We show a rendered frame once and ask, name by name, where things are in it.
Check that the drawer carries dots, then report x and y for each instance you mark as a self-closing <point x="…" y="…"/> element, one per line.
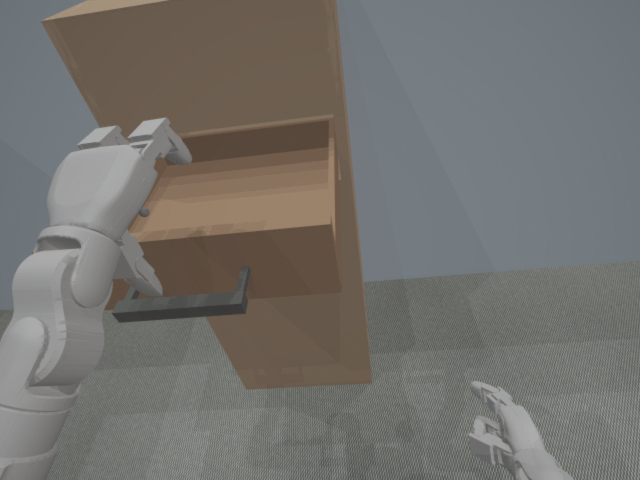
<point x="265" y="197"/>

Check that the robot left forearm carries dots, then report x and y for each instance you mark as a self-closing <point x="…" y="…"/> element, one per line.
<point x="53" y="342"/>

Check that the left robot hand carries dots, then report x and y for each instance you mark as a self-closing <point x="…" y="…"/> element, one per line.
<point x="103" y="186"/>

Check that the robot right forearm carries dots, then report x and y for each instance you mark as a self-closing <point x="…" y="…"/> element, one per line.
<point x="537" y="464"/>

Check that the cabinet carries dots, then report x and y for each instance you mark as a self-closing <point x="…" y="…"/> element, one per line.
<point x="219" y="65"/>

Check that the right robot hand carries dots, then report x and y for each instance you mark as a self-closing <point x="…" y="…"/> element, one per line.
<point x="497" y="443"/>

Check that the handle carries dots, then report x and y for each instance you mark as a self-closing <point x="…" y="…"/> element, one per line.
<point x="132" y="309"/>

